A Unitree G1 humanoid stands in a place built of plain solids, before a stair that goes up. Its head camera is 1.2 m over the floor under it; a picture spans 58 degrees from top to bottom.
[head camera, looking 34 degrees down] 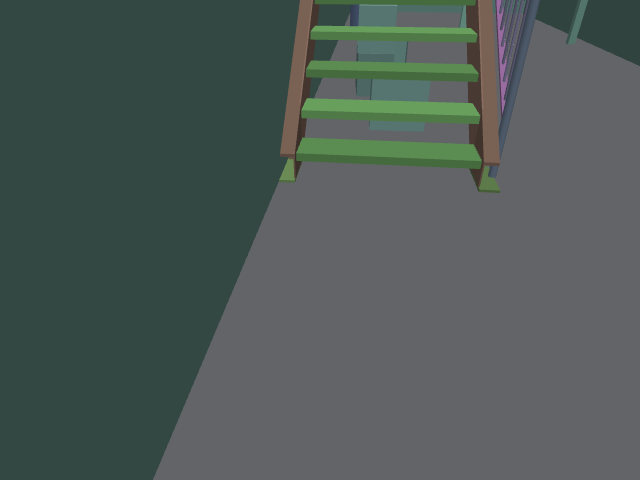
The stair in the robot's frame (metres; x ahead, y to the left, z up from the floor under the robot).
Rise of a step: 0.19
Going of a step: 0.24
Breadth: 1.09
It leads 6 degrees to the right of straight ahead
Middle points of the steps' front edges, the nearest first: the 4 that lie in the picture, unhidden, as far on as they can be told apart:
2.41 -0.40 0.17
2.65 -0.43 0.36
2.89 -0.45 0.55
3.14 -0.48 0.74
